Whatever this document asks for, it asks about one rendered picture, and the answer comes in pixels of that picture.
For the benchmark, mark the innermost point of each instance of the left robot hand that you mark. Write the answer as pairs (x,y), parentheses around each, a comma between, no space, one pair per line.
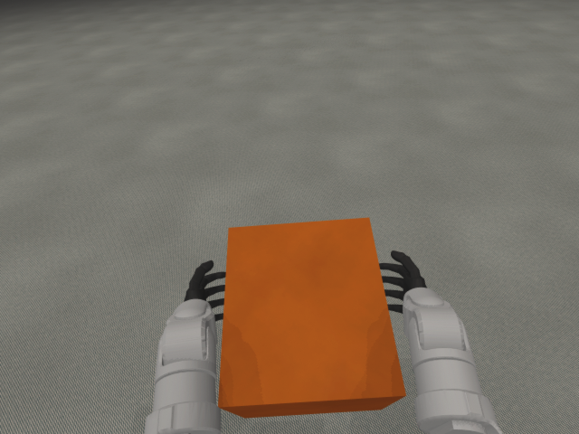
(199,281)

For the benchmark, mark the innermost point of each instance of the right robot forearm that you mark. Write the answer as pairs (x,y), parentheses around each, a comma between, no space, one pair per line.
(449,397)

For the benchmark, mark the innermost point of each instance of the right robot hand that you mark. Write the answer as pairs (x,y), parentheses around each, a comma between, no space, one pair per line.
(411,278)

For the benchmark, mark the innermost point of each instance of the carton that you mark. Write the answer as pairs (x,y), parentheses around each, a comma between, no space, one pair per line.
(306,325)

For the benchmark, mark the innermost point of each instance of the left robot forearm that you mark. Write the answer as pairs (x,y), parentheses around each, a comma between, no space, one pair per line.
(185,394)

